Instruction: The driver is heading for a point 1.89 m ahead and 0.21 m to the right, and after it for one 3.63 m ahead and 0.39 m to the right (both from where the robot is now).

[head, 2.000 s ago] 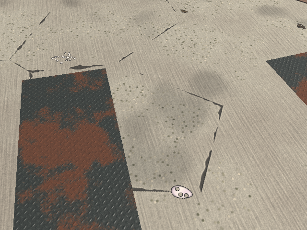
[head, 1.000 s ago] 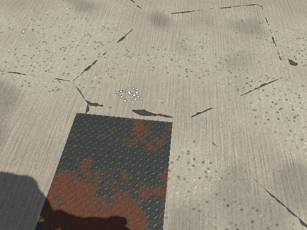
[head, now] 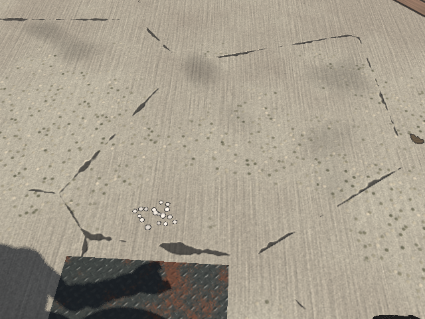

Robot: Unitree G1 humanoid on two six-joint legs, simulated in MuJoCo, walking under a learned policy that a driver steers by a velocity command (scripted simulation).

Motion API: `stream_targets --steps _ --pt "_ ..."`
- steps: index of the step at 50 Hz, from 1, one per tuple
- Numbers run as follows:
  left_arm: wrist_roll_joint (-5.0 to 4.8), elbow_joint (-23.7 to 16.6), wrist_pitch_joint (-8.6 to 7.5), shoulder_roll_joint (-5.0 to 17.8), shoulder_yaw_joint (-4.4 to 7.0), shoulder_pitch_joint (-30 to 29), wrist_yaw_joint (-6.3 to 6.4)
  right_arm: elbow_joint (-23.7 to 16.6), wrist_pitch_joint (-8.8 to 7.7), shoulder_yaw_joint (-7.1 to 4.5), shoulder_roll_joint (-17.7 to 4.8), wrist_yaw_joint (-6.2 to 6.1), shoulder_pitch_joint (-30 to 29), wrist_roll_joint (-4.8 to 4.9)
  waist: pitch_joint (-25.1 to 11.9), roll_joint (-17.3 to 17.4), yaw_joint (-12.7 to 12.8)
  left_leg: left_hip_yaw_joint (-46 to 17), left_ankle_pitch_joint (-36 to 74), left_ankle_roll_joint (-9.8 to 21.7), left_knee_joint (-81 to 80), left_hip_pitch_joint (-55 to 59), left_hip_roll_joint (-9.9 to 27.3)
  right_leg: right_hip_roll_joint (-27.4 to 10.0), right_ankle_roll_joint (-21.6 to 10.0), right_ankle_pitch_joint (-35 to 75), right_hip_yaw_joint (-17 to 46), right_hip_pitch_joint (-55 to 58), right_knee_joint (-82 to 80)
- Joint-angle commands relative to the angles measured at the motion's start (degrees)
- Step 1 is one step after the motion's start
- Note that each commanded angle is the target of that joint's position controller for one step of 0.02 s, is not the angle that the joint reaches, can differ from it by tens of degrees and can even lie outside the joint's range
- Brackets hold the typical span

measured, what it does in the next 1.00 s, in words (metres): walks ahead, turning right: right foot, then left foot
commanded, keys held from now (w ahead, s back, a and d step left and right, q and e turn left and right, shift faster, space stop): w+e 0.30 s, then w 0.70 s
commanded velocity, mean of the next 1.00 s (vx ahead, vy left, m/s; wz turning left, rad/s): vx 0.41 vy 0.00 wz -0.29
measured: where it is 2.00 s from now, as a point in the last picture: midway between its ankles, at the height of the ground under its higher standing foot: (278, 162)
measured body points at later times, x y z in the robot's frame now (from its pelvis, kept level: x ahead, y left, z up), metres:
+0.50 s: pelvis +0.11 -0.03 +0.02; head +0.12 -0.07 +0.47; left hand +0.14 +0.25 -0.09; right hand +0.26 -0.33 -0.09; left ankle +0.29 +0.10 -0.69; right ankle -0.03 -0.11 -0.73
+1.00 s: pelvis +0.39 -0.07 +0.01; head +0.42 -0.08 +0.46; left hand +0.66 +0.10 -0.08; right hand +0.30 -0.33 -0.13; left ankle +0.31 +0.07 -0.73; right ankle +0.53 -0.26 -0.69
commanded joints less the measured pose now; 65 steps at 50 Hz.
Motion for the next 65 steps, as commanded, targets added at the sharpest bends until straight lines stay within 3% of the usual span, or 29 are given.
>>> stream_targets --steps 1,4,5,6,7,8,9,12,17,24,27,29,30,31,32,33,34,36,40,46,50,53,55,56,57,58,60,61,65 --pt "0.49 -2.1 -0.34 3.7 1.00 8.5 -1.04 -2.8 -1.13 -3.50 -11.6 -0.50 -2.5 1.63 -13.3 11.9 1.7 -8.3 -19.4 9.4 -14.3 3.1 13.3 -1.4 -3.6 2.8 -2.8 14.9 -12.3" --pt "0.71 1.3 -0.12 4.3 1.94 15.1 -1.85 -2.0 -1.36 -3.94 -11.1 0.09 -3.4 3.00 -10.3 9.4 5.1 -5.7 -31.5 5.3 -11.8 -0.3 12.8 0.9 -8.5 4.7 -7.6 24.1 -26.4" --pt "0.83 4.1 -0.27 3.7 2.08 19.7 -1.98 -2.1 -1.20 -3.63 -8.6 0.21 -4.5 2.95 -7.1 3.4 6.7 -1.8 -35.0 2.5 -2.2 -3.9 9.2 2.0 -10.3 1.5 -6.3 26.4 -32.1" --pt "1.11 4.8 -0.85 5.5 2.44 22.8 -1.48 -2.2 -0.96 -2.68 -3.7 1.18 -4.4 2.92 -1.9 -11.3 6.7 3.9 -36.3 -1.6 21.3 -15.6 2.8 -8.2 -15.4 -14.1 13.1 27.2 -43.1" --pt "0.95 0.1 -2.65 12.0 2.53 16.4 -1.72 -4.7 -1.89 -2.52 -2.6 1.99 -6.5 3.03 3.9 -14.9 3.1 -4.5 -30.0 -2.5 30.4 -29.2 -2.6 -18.8 -22.8 -30.7 40.3 21.6 -55.0" --pt "2.64 -1.6 -4.51 12.6 3.04 11.7 -1.56 -6.5 -3.41 -3.67 -7.6 2.27 -10.9 4.29 7.3 -11.4 3.3 -10.4 -23.4 -1.0 31.7 -32.1 -1.1 -20.8 -23.8 -35.4 45.4 17.7 -62.4" --pt "2.29 -2.5 -5.94 11.4 2.56 6.9 -0.96 -5.6 -4.37 -4.62 -10.5 2.05 -9.2 4.15 8.3 -10.2 0.4 -11.2 -15.5 -0.5 31.0 -30.7 -0.5 -19.2 -20.3 -25.9 40.3 18.3 -61.5" --pt "0.62 -1.1 -6.81 6.6 1.24 8.5 -0.57 -1.9 -4.96 -5.05 -8.9 1.88 -5.5 0.96 2.7 -7.8 -0.4 -9.7 -3.3 -2.3 28.3 -21.9 -0.9 -12.9 -14.6 -7.8 25.2 21.2 -57.1" --pt "0.34 1.0 -7.58 4.4 0.77 16.3 -0.19 -1.2 -5.87 -4.20 -5.5 3.13 -6.5 1.68 -0.3 -7.7 1.6 -8.4 4.8 -3.3 17.7 -19.0 -2.5 -10.2 -13.6 7.0 17.1 29.7 -55.7" --pt "-0.29 2.5 -6.81 6.1 1.67 19.4 -0.33 -3.3 -7.47 -2.49 -4.9 5.12 -13.8 2.74 3.9 -8.9 6.1 -5.6 1.9 -3.2 4.1 -14.4 -2.5 -11.6 -15.3 12.9 15.9 31.2 -53.1" --pt "-0.61 2.6 -6.35 7.2 2.16 18.0 -0.60 -3.0 -8.13 -2.61 -6.8 5.48 -10.9 2.83 3.5 -10.3 4.3 -4.9 -1.7 -0.9 1.2 -8.8 -3.0 -13.4 -14.7 21.0 17.0 32.1 -50.6" --pt "-0.61 1.9 -6.15 7.6 2.22 15.1 -0.61 -0.8 -8.37 -3.67 -9.2 5.00 -2.8 2.38 -1.0 -10.5 -0.5 -2.9 -1.8 1.8 -1.4 2.7 -5.3 -11.6 -13.0 39.8 14.6 31.9 -42.8" --pt "-0.21 1.3 -6.21 6.4 1.80 14.1 -0.66 1.7 -8.38 -4.76 -11.8 4.52 6.2 2.06 -7.7 -8.5 -4.4 -4.2 -0.3 4.1 -0.5 16.2 -3.9 -8.4 -11.4 46.6 11.3 28.2 -32.4" --pt "1.10 -0.4 -6.43 3.6 0.62 13.3 -0.63 3.5 -8.27 -5.44 -15.5 4.12 17.9 1.04 -18.2 -0.7 -8.9 -17.3 -2.4 8.6 2.2 35.2 7.5 -4.6 -9.3 33.2 8.8 15.9 -14.0" --pt "-0.19 -1.3 -7.74 -2.5 -0.81 19.9 -0.87 6.0 -7.79 -6.19 -18.4 4.75 22.4 1.05 -24.5 20.6 -5.1 -44.8 -17.7 16.2 -6.1 50.0 18.9 5.6 -5.8 -5.1 7.6 -4.7 4.3" --pt "-1.71 -0.4 -8.76 3.6 0.36 16.2 -0.92 5.7 -7.91 -4.43 -12.2 4.87 19.9 2.16 -18.2 14.5 -6.8 -46.7 -24.3 14.5 -10.5 45.9 17.9 2.7 -6.3 -6.3 12.1 -11.5 11.0" --pt "-2.29 -1.7 -9.32 6.1 1.04 10.1 -1.26 5.3 -7.70 -3.63 -9.5 4.48 16.1 2.21 -10.4 10.0 -6.6 -37.2 -20.4 12.4 -10.4 38.8 16.0 0.0 -7.1 -1.4 10.3 -14.2 11.5" --pt "-0.41 -2.2 -9.64 5.0 1.11 5.0 -1.38 4.4 -7.14 -2.64 -7.0 4.39 10.7 1.24 -4.0 2.3 -3.9 -26.1 -7.9 10.7 -12.9 25.9 10.9 -4.5 -7.2 6.6 6.8 -10.2 6.0" --pt "-0.26 -3.0 -8.52 1.5 0.64 5.1 -1.97 5.5 -7.59 -2.42 -7.3 3.83 10.5 1.39 -2.1 5.4 -0.8 -18.7 2.0 12.8 -17.4 18.2 9.6 -7.1 -5.4 9.3 4.8 -7.4 -0.8" --pt "0.14 -7.3 -9.37 -0.9 -0.94 -8.5 -3.26 6.8 -6.82 -2.70 -10.2 2.84 14.4 2.24 0.5 3.7 -4.4 -8.9 8.5 10.2 -19.1 15.3 5.6 -4.0 -4.4 28.3 -0.1 -3.4 -25.1" --pt "-0.41 -9.8 -9.63 0.7 -0.69 -13.6 -4.40 8.8 -5.77 -2.94 -11.4 2.59 18.6 2.90 1.3 3.9 -5.2 -9.9 9.3 9.1 -16.7 23.4 9.4 -2.6 -6.2 29.1 0.9 -3.5 -32.0" --pt "-0.12 -9.4 -9.55 3.6 0.49 -9.6 -4.76 9.0 -4.62 -3.41 -12.9 2.26 18.0 2.74 -2.3 5.2 -1.5 -9.2 24.5 7.2 -8.5 28.8 10.5 0.0 -8.6 22.5 -0.7 3.2 -33.5" --pt "0.18 -5.0 -9.16 8.2 2.83 7.3 -3.95 8.1 -3.96 -2.41 -10.9 1.96 17.2 1.84 -13.5 3.5 6.6 -5.5 26.5 4.1 13.8 19.9 5.7 -1.5 -12.5 23.9 0.6 28.5 -32.6" --pt "1.44 -4.1 -8.98 14.6 4.14 13.2 -3.72 6.7 -4.93 -0.25 -4.1 2.43 24.5 1.43 -23.2 -9.2 4.6 -3.3 3.4 0.2 38.2 -3.3 -2.7 -17.1 -21.6 15.0 26.0 52.2 -33.7" --pt "0.61 -3.8 -8.87 10.9 3.20 14.8 -3.87 8.1 -6.18 0.03 -4.5 2.96 24.4 1.84 -28.7 -14.1 5.3 -11.4 -29.4 0.2 47.6 -11.9 -6.6 -22.1 -23.8 8.7 43.4 55.5 -43.6" --pt "0.58 -4.2 -8.93 7.5 1.94 11.1 -3.75 6.6 -6.81 -1.59 -10.0 3.35 19.1 3.83 -19.4 -9.5 5.5 -13.5 -27.9 1.3 51.7 -17.3 -3.2 -20.4 -20.4 5.3 36.1 49.0 -44.9" --pt "0.98 -4.6 -9.12 4.1 0.78 3.0 -3.75 5.1 -6.61 -1.73 -9.6 3.02 11.7 3.34 -6.9 -1.8 2.4 -10.7 -18.9 1.9 45.7 -15.6 2.0 -15.3 -16.6 13.1 20.6 31.0 -48.6" --pt "1.34 -4.7 -9.74 3.4 0.61 0.7 -3.73 5.4 -5.82 -2.12 -9.0 2.85 13.8 3.13 -6.0 -5.2 -0.3 -11.6 -15.6 1.5 42.9 -11.9 3.9 -14.6 -16.3 16.0 16.8 26.0 -50.6" --pt "1.60 -2.9 -11.45 3.2 1.00 -1.3 -3.68 6.4 -3.05 -2.05 -6.1 2.37 15.0 3.09 -2.6 -3.7 -2.7 -12.5 -9.1 -0.3 38.8 -10.3 4.5 -13.0 -16.5 21.6 6.8 19.4 -56.5"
